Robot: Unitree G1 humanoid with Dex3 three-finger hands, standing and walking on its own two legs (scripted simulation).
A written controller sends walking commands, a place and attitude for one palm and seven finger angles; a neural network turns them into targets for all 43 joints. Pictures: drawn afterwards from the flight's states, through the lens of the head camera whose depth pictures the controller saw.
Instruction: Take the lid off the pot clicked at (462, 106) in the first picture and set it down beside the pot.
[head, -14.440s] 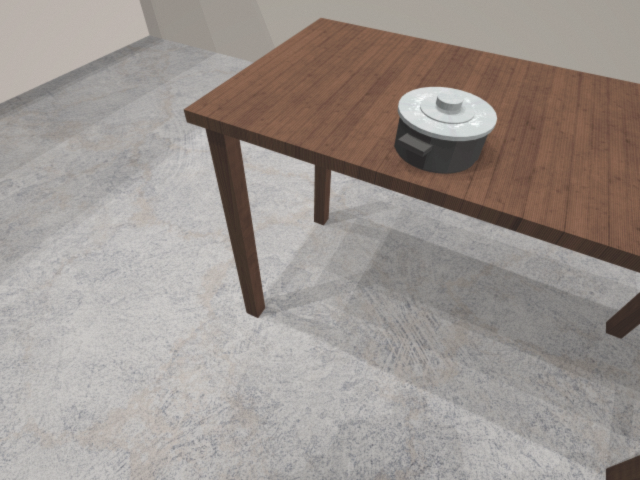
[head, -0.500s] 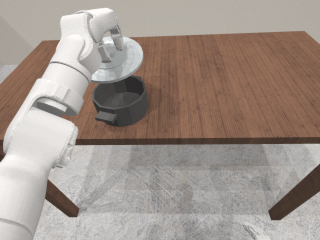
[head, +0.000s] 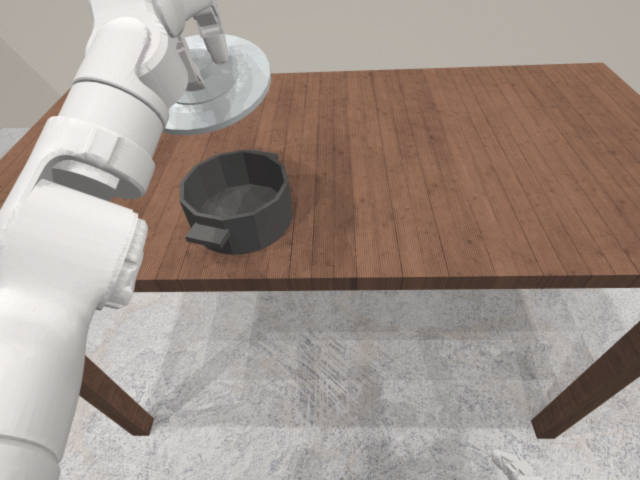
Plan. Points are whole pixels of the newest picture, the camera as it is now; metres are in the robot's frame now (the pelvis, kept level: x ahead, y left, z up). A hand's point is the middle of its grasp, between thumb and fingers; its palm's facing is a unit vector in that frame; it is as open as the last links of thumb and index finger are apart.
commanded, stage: lift the lid straight up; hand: left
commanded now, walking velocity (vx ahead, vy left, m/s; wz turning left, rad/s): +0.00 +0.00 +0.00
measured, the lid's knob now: (194, 65) +0.50 +0.15 +0.29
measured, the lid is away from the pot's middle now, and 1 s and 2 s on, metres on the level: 0.02 0.10 0.22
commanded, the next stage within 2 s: move the lid sideways beside the pot in 0.18 s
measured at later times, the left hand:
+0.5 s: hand (185, 57) +0.47 +0.14 +0.31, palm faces -0.15 -0.08 -0.99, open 7.1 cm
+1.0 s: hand (112, 69) +0.47 +0.22 +0.30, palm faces -0.14 -0.09 -0.99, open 7.1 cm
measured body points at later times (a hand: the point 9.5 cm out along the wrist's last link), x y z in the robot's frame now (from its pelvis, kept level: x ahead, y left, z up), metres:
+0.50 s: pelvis +0.01 +0.00 +0.00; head +0.02 -0.03 +0.45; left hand +0.48 +0.15 +0.37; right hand +0.14 -0.25 -0.12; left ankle +0.03 +0.12 -0.74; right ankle -0.04 -0.14 -0.74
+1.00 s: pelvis +0.00 +0.00 +0.00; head +0.03 -0.01 +0.45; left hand +0.47 +0.22 +0.36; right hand +0.13 -0.25 -0.12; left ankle +0.03 +0.12 -0.74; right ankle -0.04 -0.14 -0.74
